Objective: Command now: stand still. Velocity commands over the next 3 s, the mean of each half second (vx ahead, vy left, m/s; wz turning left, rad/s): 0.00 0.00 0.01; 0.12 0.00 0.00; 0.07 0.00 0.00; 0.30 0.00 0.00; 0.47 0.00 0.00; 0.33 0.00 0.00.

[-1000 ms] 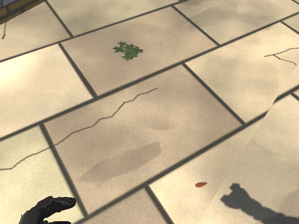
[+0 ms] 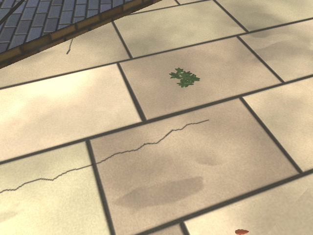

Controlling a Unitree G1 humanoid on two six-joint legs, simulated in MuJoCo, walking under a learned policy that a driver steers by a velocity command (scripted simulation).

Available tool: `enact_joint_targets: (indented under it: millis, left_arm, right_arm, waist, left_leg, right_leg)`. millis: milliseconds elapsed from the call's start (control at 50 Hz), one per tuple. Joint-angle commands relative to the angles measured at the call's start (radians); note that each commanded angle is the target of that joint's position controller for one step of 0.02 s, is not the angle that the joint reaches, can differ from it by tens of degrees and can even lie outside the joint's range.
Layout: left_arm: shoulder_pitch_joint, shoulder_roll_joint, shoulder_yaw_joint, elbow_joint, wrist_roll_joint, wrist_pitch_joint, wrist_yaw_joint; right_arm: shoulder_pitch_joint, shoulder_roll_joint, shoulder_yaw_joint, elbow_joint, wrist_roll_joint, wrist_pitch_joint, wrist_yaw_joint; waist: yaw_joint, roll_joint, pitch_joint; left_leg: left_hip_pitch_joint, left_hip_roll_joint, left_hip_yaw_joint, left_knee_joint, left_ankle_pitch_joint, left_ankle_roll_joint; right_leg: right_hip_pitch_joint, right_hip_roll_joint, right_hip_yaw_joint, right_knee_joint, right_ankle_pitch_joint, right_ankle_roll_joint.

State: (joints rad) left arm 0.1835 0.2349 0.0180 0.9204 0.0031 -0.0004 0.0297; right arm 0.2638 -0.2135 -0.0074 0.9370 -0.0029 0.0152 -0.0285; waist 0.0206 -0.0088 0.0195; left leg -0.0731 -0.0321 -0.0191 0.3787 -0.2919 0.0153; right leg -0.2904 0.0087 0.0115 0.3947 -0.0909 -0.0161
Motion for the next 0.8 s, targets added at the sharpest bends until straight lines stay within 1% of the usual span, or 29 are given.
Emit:
enact_joint_targets:
  millis: [20,140,160,200,320,480,660,680,700,740,760,780,800]
  left_arm:
    - [-0.020,0.110,0.021,-0.023,-0.001,-0.008,0.004]
    - [-0.027,0.100,0.017,0.020,-0.005,-0.002,0.003]
    - [-0.028,0.095,0.015,0.024,-0.003,0.001,0.004]
    - [-0.032,0.093,0.014,0.033,-0.004,0.005,0.004]
    - [-0.033,0.085,0.011,0.060,-0.006,0.009,0.003]
    - [-0.031,0.077,0.010,0.084,-0.009,0.013,0.004]
    - [-0.022,0.068,0.008,0.101,-0.010,0.014,0.005]
    - [-0.005,0.059,0.006,0.112,-0.010,0.015,0.006]
    - [-0.001,0.065,0.009,0.116,-0.012,0.016,0.007]
    - [0.005,0.084,0.019,0.117,-0.019,0.011,0.008]
    - [-0.009,0.085,0.022,0.111,-0.019,0.002,0.005]
    - [-0.027,0.075,0.022,0.101,-0.020,-0.011,0.001]
    - [-0.048,0.063,0.021,0.091,-0.020,-0.026,-0.006]
  right_arm:
    - [0.042,-0.087,-0.017,-0.004,0.002,-0.011,-0.006]
    - [0.083,-0.078,-0.012,0.054,0.003,-0.012,-0.011]
    - [0.098,-0.072,-0.011,0.067,0.004,-0.011,-0.011]
    - [0.108,-0.068,-0.009,0.082,0.003,-0.012,-0.013]
    - [0.143,-0.057,-0.005,0.122,0.003,-0.015,-0.017]
    - [0.181,-0.037,-0.002,0.160,0.004,-0.015,-0.020]
    - [0.215,-0.022,-0.001,0.188,0.004,-0.016,-0.024]
    - [0.237,-0.011,0.001,0.199,0.004,-0.016,-0.023]
    - [0.246,-0.013,-0.001,0.204,0.006,-0.016,-0.024]
    - [0.242,-0.035,-0.010,0.193,0.008,-0.020,-0.029]
    - [0.253,-0.034,-0.012,0.187,0.008,-0.026,-0.029]
    - [0.270,-0.040,-0.015,0.186,0.009,-0.035,-0.029]
    - [0.292,-0.057,-0.021,0.186,0.013,-0.044,-0.028]
  waist:
    - [-0.002,0.004,-0.016]
    - [-0.003,0.008,-0.010]
    - [-0.003,0.011,-0.010]
    - [-0.002,0.008,0.000]
    - [-0.002,0.008,0.000]
    - [-0.004,0.013,0.009]
    - [-0.006,0.019,0.020]
    - [-0.010,0.016,-0.002]
    - [-0.012,0.012,0.013]
    - [-0.018,0.021,0.059]
    - [-0.030,0.024,0.089]
    - [-0.042,0.046,0.109]
    - [-0.055,0.081,0.118]
  left_leg:
    - [-0.138,0.036,-0.051,-0.088,0.078,0.027]
    - [-0.140,0.033,-0.036,-0.081,0.084,0.015]
    - [-0.143,0.030,-0.030,-0.081,0.072,0.012]
    - [-0.150,0.029,-0.027,-0.081,0.067,0.009]
    - [-0.149,0.031,-0.020,-0.079,0.077,0.001]
    - [-0.148,0.031,-0.012,-0.081,0.068,-0.007]
    - [-0.147,0.032,-0.006,-0.083,0.058,-0.013]
    - [-0.136,0.026,0.001,-0.091,-0.011,-0.012]
    - [-0.143,0.018,0.009,-0.086,-0.090,-0.006]
    - [-0.168,0.022,-0.004,-0.071,-0.262,0.029]
    - [-0.181,0.038,-0.026,-0.080,-0.321,0.049]
    - [-0.178,0.066,-0.063,-0.100,-0.351,0.072]
    - [-0.154,0.111,-0.123,-0.135,-0.374,0.102]
  right_leg:
    - [0.134,-0.040,0.070,-0.048,0.002,-0.065]
    - [0.140,-0.031,0.068,-0.043,0.015,-0.076]
    - [0.144,-0.027,0.067,-0.044,0.000,-0.075]
    - [0.142,-0.024,0.068,-0.046,-0.008,-0.077]
    - [0.153,-0.017,0.068,-0.042,0.017,-0.082]
    - [0.155,-0.009,0.069,-0.043,0.017,-0.085]
    - [0.153,-0.003,0.071,-0.047,0.008,-0.087]
    - [0.161,0.005,0.066,-0.056,-0.101,-0.084]
    - [0.138,0.016,0.060,-0.059,-0.231,-0.081]
    - [0.049,0.036,0.046,-0.037,-0.475,-0.087]
    - [0.001,0.036,0.046,-0.022,-0.523,-0.091]
    - [-0.039,0.040,0.038,0.011,-0.518,-0.091]
    - [-0.080,0.049,0.017,0.068,-0.470,-0.085]
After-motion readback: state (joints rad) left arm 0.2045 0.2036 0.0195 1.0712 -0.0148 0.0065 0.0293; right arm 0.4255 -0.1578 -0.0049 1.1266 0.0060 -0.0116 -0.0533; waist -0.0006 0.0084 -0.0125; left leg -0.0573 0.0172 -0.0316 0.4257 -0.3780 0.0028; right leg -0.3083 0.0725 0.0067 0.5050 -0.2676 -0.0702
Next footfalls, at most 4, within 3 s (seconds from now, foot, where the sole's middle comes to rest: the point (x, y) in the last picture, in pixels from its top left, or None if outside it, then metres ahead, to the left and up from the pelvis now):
1.54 left None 0.20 0.11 -0.90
2.00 right None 0.35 -0.23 -0.78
2.48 left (173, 208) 0.70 -0.03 -0.90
2.90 right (208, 163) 0.96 -0.23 -0.90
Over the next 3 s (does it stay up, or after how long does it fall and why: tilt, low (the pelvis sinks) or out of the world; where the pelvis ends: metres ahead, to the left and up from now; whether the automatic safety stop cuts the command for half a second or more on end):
stays up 0.80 -0.14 -0.14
